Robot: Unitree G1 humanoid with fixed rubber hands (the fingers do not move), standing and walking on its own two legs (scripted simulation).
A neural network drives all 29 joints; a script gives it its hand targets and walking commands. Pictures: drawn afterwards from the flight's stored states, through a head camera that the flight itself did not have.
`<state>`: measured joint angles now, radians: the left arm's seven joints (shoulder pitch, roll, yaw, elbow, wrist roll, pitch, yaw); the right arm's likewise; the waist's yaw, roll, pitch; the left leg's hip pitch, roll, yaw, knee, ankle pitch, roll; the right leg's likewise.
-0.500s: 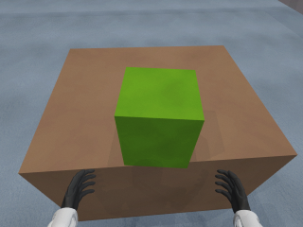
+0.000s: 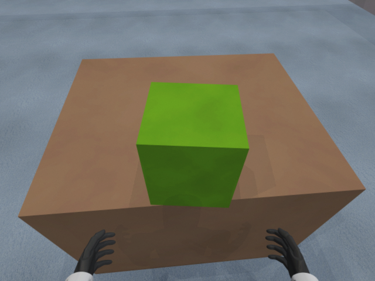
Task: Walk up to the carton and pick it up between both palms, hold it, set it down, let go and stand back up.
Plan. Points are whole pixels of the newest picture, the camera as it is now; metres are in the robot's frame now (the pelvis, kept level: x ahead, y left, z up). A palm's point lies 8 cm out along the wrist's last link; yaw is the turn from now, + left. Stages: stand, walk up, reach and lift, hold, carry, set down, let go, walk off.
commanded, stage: set down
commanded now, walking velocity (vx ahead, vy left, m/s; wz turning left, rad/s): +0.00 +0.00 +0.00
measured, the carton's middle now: (191, 147) +0.42 +0.01 +0.03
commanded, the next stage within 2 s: let go in 0.20 s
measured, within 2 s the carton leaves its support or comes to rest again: neither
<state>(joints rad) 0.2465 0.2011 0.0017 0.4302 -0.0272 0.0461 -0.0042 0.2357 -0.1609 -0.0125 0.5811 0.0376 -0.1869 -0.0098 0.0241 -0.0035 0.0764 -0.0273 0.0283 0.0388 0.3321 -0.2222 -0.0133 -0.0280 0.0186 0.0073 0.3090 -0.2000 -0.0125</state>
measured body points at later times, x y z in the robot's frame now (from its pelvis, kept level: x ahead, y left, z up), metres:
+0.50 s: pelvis -0.01 +0.00 +0.00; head +0.00 +0.00 +0.45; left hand +0.17 +0.23 -0.09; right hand +0.16 -0.23 -0.09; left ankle -0.02 +0.12 -0.75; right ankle -0.01 -0.11 -0.75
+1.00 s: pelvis -0.02 +0.01 -0.01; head +0.00 +0.00 +0.43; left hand +0.12 +0.24 -0.12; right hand +0.06 -0.26 -0.14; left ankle -0.02 +0.12 -0.75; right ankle -0.01 -0.11 -0.75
